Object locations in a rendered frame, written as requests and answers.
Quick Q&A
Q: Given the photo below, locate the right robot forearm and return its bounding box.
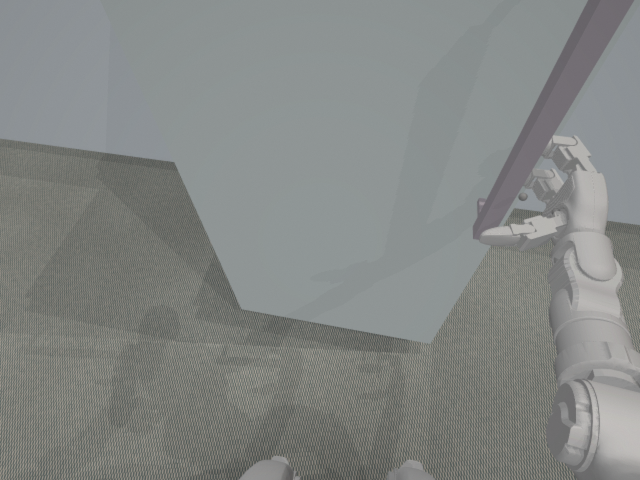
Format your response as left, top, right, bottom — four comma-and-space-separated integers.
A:
548, 231, 640, 393

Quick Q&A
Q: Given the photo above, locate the robot right hand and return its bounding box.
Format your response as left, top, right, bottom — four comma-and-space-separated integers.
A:
479, 135, 609, 251

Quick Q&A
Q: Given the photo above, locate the handle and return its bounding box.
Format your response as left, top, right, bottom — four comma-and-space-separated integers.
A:
473, 0, 634, 240

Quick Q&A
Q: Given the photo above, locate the robot left thigh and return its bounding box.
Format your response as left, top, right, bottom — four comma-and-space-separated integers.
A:
239, 460, 301, 480

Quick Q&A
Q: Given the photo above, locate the right robot upper arm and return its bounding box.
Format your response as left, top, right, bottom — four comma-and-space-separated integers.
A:
546, 379, 640, 480

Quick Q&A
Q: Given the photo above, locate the fridge door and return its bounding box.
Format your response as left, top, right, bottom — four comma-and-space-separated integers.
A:
100, 0, 640, 344

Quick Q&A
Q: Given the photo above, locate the robot right shin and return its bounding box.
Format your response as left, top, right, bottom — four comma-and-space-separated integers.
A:
400, 460, 424, 471

